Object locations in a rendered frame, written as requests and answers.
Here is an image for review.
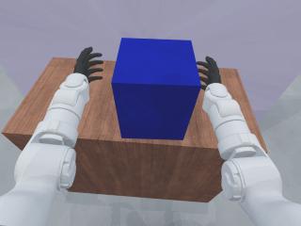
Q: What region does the left robot forearm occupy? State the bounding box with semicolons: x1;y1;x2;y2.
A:
14;73;89;184

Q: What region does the pedestal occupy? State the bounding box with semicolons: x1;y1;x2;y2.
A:
1;56;268;203

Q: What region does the left robot upper arm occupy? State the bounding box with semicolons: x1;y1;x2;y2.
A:
0;142;76;226

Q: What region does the right robot upper arm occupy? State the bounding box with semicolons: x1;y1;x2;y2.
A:
221;156;301;226

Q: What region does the left robot hand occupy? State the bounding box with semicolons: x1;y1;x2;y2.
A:
73;46;103;83

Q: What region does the right robot hand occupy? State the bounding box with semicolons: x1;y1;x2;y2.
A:
196;56;222;91

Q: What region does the carton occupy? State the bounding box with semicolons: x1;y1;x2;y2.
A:
111;38;201;140

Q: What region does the right robot forearm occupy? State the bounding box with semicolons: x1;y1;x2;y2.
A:
202;83;283;193

